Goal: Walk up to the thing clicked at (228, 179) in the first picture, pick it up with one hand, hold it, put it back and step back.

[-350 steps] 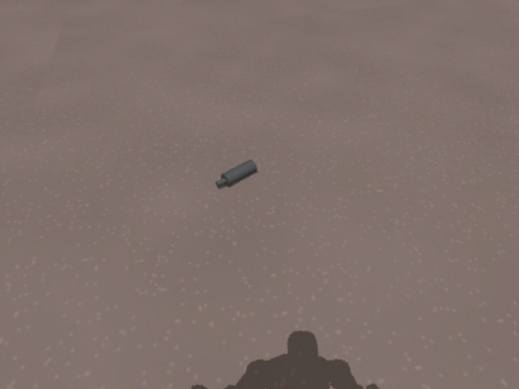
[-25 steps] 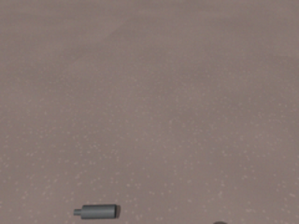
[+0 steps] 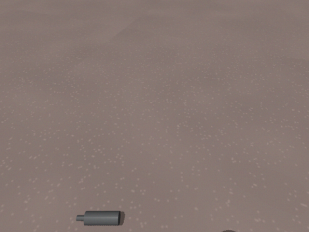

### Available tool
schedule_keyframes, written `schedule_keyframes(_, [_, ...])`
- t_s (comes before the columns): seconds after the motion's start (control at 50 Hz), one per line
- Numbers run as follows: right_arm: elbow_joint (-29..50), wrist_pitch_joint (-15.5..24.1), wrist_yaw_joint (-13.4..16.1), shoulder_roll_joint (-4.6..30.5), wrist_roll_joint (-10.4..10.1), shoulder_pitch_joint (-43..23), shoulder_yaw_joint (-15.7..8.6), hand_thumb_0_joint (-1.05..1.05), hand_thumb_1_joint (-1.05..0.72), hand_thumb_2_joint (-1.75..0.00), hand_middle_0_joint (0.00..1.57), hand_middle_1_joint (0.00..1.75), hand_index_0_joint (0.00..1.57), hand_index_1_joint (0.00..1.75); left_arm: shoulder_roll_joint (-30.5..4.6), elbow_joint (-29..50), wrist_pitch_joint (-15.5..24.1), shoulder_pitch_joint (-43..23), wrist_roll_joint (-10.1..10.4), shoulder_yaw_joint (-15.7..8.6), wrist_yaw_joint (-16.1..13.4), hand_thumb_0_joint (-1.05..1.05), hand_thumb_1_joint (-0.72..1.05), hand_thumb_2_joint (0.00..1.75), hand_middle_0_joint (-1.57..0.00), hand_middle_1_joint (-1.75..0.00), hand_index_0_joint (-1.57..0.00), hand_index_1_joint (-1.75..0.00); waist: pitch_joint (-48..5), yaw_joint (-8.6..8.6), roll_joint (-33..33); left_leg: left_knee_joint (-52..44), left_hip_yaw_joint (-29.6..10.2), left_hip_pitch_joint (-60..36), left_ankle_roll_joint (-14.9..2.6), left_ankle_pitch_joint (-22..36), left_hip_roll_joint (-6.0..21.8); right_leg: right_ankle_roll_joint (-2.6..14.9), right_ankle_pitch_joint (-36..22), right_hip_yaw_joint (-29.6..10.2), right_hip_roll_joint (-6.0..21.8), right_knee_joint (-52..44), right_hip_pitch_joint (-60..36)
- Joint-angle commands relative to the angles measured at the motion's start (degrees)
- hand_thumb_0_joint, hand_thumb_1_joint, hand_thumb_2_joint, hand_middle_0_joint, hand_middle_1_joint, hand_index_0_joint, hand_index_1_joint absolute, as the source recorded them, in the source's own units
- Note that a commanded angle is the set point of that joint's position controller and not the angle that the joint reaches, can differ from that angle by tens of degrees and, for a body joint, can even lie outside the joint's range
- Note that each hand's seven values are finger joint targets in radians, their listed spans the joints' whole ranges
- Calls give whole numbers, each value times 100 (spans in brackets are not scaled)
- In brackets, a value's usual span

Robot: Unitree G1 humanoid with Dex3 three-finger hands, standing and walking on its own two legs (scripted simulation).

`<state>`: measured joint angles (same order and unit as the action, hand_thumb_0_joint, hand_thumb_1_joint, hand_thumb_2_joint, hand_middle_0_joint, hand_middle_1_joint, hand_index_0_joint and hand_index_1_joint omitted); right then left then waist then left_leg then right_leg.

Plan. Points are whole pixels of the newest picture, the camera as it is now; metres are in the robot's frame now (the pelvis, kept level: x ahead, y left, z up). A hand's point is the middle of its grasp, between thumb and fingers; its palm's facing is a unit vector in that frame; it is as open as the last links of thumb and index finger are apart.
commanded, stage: stand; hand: left
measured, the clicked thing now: (98, 217) +0.40 +0.35 -0.74
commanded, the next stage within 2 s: none
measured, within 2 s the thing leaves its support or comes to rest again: neither
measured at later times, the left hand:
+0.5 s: hand out of the picture +0.08 +0.24 -0.15, palm faces -0.03 -0.94 -0.34, open 7.4 cm
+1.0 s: hand out of the picture +0.08 +0.25 -0.15, palm faces -0.03 -0.94 -0.34, open 7.4 cm
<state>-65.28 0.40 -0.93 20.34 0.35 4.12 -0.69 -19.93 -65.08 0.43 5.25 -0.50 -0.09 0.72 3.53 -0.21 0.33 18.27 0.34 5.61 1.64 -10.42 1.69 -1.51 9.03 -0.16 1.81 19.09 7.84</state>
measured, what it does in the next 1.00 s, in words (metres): stands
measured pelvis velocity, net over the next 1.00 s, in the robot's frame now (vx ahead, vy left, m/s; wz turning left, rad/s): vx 0.00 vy -0.01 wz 0.00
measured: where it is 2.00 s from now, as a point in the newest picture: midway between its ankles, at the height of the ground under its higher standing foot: outside the picture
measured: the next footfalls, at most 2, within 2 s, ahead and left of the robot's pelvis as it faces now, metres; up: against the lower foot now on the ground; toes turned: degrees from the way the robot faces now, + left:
none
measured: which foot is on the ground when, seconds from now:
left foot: down 0.00-1.00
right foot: down 0.00-1.00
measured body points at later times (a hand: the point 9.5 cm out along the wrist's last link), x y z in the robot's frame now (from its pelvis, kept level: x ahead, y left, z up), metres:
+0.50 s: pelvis +0.00 -0.01 +0.00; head +0.01 -0.01 +0.45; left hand +0.08 +0.29 -0.13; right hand +0.07 -0.31 -0.14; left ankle +0.00 +0.14 -0.75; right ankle +0.02 -0.14 -0.75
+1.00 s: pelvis +0.00 -0.01 +0.00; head +0.01 -0.01 +0.45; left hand +0.08 +0.30 -0.13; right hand +0.08 -0.31 -0.13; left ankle +0.00 +0.14 -0.75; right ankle +0.02 -0.14 -0.75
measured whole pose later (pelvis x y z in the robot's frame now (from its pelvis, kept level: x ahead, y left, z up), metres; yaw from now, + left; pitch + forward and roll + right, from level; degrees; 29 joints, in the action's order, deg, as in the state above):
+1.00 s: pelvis +0.00 -0.01 +0.00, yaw +0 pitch -2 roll +0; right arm -64.7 0.2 -0.8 20.5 0.4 6.3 -0.3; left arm -20.2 -64.5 0.5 6.1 -0.5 0.1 0.7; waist 3.1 -0.3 0.3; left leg 18.6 0.0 5.4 2.2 -10.8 2.4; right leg -0.9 9.4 0.2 1.1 19.2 7.5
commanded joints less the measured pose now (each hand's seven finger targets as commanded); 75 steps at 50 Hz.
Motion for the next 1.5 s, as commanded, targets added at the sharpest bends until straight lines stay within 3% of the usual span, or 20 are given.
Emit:
schedule_keyframes(0.0, [310,106,92,1175,24,-227,-211,0,-90,-90,20,30,20,30,-1291,366,134,-266,1,-227,-107,0,90,90,-20,-30,-20,-30,-594,-19,-95,-265,-394,-66,-173,653,587,185,-642,-430,585,-312,-149])
schedule_keyframes(0.08, [287,100,89,1183,18,-172,-196,0,-90,-90,20,30,20,30,-1267,354,130,-215,2,-216,-101,0,90,90,-20,-30,-20,-30,-484,-13,-81,-307,-405,37,-171,426,572,178,-509,-433,573,-356,-131])
schedule_keyframes(0.34, [303,100,97,1213,20,-108,-195,0,-90,-90,20,30,20,30,-1298,366,134,-156,1,-228,-104,0,90,90,-20,-30,-20,-30,-574,32,-64,-267,-424,-15,-195,630,615,200,-656,-432,586,-320,-220])
schedule_keyframes(0.64, [333,91,98,1182,22,-12,-178,0,-90,-90,20,30,20,30,-1331,393,126,-195,-3,-230,-98,0,90,90,-20,-30,-20,-30,-427,6,-90,-300,-412,78,-181,345,589,232,-348,-456,571,-380,-104])
schedule_keyframes(0.8, [363,101,108,1219,17,-5,-186,0,-90,-90,20,30,20,30,-1309,401,142,-111,-2,-231,-98,0,90,90,-20,-30,-20,-30,-624,13,-7,-224,-387,-71,-203,690,618,227,-837,-446,593,-288,-216])
schedule_keyframes(0.98, [367,88,111,1213,22,-5,-177,0,-90,-90,20,30,20,30,-1297,394,123,-99,-12,-221,-103,0,90,90,-20,-30,-20,-30,-436,27,-66,-280,-402,20,-193,375,606,223,-444,-434,565,-349,-116])
schedule_keyframes(1.14, [390,108,110,1213,7,9,-178,0,-90,-90,20,30,20,30,-1333,415,140,-80,-11,-229,-104,0,90,90,-20,-30,-20,-30,-559,17,-60,-263,-411,-119,-196,714,625,231,-749,-411,571,-262,-173])
schedule_keyframes(1.26, [380,100,115,1207,19,32,-173,0,-90,-90,20,30,20,30,-1300,406,118,-47,-5,-226,-98,0,90,90,-20,-30,-20,-30,-455,34,-30,-318,-392,4,-205,492,609,231,-599,-430,557,-287,-157])
schedule_keyframes(1.48, [408,98,122,1193,17,46,-186,0,-90,-90,20,30,20,30,-1318,434,136,-71,-16,-221,-110,0,90,90,-20,-30,-20,-30,-563,-3,-132,-235,-376,-102,-208,769,618,236,-873,-427,586,-233,-178])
